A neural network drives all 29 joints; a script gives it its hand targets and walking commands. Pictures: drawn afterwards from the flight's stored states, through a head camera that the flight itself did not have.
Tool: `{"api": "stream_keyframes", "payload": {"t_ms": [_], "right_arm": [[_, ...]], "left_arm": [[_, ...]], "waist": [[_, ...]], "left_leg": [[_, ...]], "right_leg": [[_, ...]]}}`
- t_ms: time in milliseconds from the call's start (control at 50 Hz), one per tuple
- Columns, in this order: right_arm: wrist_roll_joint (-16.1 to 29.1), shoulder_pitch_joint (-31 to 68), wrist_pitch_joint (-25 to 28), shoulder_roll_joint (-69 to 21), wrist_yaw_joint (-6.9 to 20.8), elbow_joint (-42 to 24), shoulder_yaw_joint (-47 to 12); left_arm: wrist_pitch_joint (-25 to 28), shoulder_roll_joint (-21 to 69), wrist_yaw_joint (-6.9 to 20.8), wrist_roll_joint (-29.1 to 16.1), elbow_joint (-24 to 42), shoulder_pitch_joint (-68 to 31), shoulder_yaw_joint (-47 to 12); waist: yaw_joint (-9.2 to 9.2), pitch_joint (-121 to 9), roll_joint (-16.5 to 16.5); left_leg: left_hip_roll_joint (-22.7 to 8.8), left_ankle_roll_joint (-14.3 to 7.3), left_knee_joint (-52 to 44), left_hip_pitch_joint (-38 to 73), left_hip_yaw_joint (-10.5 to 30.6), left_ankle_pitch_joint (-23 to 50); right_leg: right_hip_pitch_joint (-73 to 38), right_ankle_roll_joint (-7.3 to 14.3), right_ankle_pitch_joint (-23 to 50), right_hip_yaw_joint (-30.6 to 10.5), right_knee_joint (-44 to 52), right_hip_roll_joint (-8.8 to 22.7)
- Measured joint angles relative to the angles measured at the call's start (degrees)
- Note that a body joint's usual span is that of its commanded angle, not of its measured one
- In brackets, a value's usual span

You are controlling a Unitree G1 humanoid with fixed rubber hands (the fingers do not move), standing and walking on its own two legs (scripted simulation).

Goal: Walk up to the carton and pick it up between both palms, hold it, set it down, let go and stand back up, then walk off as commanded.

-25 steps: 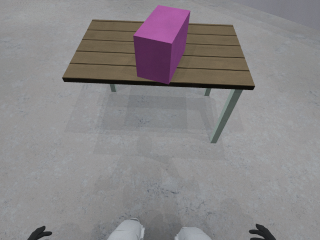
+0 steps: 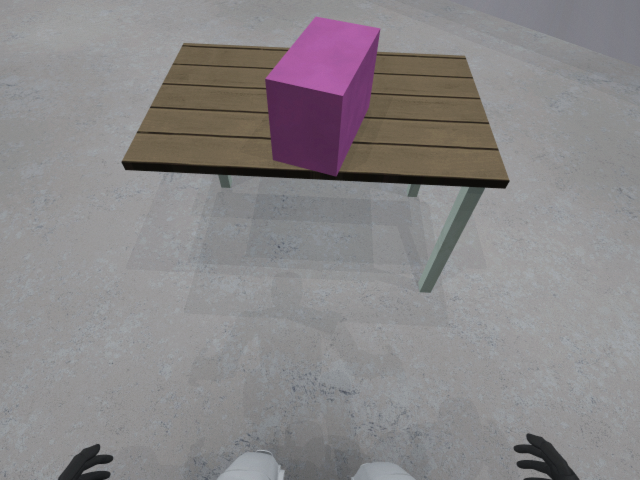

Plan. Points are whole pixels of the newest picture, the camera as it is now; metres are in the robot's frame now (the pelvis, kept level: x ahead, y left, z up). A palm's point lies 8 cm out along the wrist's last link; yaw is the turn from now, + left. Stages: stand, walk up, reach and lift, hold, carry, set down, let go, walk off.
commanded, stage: walk off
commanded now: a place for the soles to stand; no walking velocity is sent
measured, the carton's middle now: (325, 95) +0.90 -0.03 -0.05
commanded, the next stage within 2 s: stand in 0.12 s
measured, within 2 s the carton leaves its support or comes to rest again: neither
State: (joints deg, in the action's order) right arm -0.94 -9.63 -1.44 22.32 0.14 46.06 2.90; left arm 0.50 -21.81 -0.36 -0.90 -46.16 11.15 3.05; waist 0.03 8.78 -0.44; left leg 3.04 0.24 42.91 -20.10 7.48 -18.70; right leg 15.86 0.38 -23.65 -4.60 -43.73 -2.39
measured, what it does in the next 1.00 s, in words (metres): stands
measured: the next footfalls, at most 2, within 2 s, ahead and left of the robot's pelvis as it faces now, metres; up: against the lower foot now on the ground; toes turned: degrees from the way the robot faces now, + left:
none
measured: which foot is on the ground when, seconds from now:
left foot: down 0.00-1.00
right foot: down 0.00-1.00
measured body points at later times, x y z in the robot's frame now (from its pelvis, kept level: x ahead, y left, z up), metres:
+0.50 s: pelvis +0.00 +0.00 +0.00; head +0.02 +0.00 +0.45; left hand +0.12 +0.31 -0.10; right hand +0.13 -0.30 -0.10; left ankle +0.05 +0.13 -0.71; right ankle +0.00 -0.12 -0.71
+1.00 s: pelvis -0.01 +0.01 +0.01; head +0.00 +0.02 +0.46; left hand +0.10 +0.32 -0.10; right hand +0.12 -0.29 -0.09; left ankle +0.05 +0.13 -0.71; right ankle +0.00 -0.12 -0.71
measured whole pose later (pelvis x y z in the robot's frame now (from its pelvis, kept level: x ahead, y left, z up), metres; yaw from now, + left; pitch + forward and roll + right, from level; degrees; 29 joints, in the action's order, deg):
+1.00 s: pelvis -0.01 +0.01 +0.01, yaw +0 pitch -4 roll -1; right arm -0.9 -8.8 0.4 21.9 0.1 46.1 -0.4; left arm 0.5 -21.8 0.6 -0.9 -49.0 10.3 1.6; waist -0.4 5.5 -0.4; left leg 2.5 0.2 40.0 -20.1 7.5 -15.9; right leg 14.9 -0.4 -19.9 -4.7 -38.5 -2.4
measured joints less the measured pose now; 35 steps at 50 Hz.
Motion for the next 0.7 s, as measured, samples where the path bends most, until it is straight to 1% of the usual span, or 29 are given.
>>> {"api": "stream_keyframes", "payload": {"t_ms": [460, 700], "right_arm": [[0.0, 0.54, 1.43, -0.26, 0.0, 0.0, -2.1], [0.0, 0.83, 1.72, -0.33, 0.0, 0.0, -2.85]], "left_arm": [[0.0, 0.0, 0.19, 0.0, -0.38, -0.58, -1.24], [-0.01, 0.0, 0.62, 0.0, -2.25, -0.79, -1.45]], "waist": [[-0.04, -2.68, 0.0], [-0.38, -3.1, 0.0]], "left_leg": [[-0.18, 0.0, -0.43, 0.0, 0.0, 0.07], [-0.37, 0.0, -2.08, -0.01, 0.0, 1.53]], "right_leg": [[-0.2, -0.08, 0.26, 0.0, 0.91, -0.08], [-0.47, -0.3, 2.02, -0.04, 3.21, -0.05]]}}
